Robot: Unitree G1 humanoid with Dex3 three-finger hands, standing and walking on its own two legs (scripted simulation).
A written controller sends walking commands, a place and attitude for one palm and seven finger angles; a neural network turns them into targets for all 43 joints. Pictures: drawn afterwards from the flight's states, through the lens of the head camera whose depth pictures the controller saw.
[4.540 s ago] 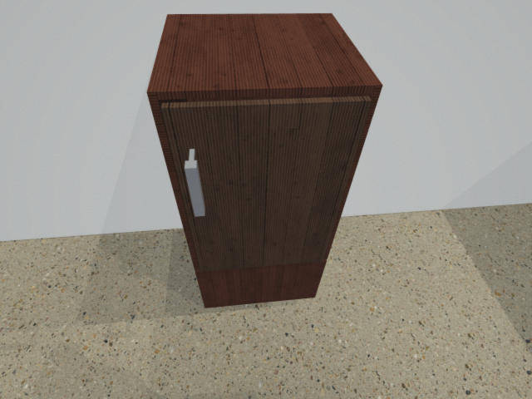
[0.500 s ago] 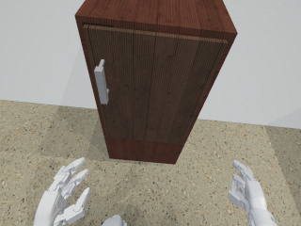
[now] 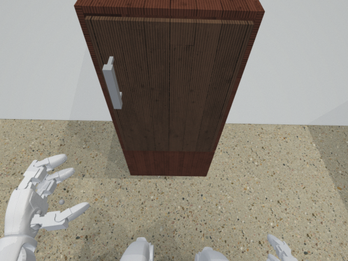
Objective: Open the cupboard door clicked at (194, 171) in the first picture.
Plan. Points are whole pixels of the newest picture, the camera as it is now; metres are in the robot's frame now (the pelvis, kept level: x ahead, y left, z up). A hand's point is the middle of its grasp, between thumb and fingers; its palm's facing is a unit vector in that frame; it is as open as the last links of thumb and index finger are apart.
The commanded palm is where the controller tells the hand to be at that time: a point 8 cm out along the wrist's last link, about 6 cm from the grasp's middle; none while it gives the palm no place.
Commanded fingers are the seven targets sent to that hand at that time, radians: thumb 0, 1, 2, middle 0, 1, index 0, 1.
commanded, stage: raise the hand with hooked fingers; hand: left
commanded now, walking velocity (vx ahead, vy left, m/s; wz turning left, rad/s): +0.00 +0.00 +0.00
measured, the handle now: (114, 83) +0.57 +0.20 +0.05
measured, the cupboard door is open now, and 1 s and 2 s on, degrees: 0 0 0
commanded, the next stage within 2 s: move the hooked fingers beside the handle in 1.20 s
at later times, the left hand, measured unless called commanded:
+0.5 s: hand (39, 182) +0.27 +0.29 +0.05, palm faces +0.04 -1.00 -0.05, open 13.8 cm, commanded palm +0.25 +0.35 +0.06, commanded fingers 0.00 -0.50 0.30 -0.30 -1.20 -0.30 -1.20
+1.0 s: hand (42, 163) +0.30 +0.30 +0.06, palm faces +0.04 -1.00 -0.03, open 13.9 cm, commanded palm +0.28 +0.35 +0.07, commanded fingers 0.00 -0.50 0.30 -0.30 -1.20 -0.30 -1.20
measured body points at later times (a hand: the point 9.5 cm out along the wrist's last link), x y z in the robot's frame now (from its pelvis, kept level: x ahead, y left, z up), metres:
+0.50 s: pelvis +0.01 +0.04 +0.01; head +0.06 +0.06 +0.46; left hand +0.26 +0.35 +0.06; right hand +0.19 -0.19 -0.05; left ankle +0.05 +0.11 -0.66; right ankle +0.01 -0.10 -0.66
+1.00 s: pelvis +0.02 +0.03 +0.02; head +0.08 +0.05 +0.46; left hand +0.30 +0.35 +0.07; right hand +0.16 -0.24 -0.06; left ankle +0.05 +0.11 -0.66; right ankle +0.01 -0.10 -0.66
